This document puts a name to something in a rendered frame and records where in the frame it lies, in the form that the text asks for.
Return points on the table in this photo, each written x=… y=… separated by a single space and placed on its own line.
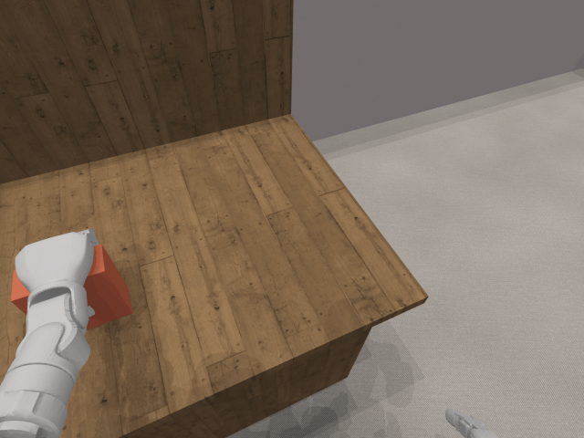
x=254 y=275

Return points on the robot left forearm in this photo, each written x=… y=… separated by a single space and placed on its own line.
x=37 y=385

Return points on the right robot hand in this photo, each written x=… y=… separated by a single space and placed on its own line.
x=468 y=426

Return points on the left robot hand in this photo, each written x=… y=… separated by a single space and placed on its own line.
x=66 y=257

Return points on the sponge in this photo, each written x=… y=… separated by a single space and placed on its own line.
x=107 y=292

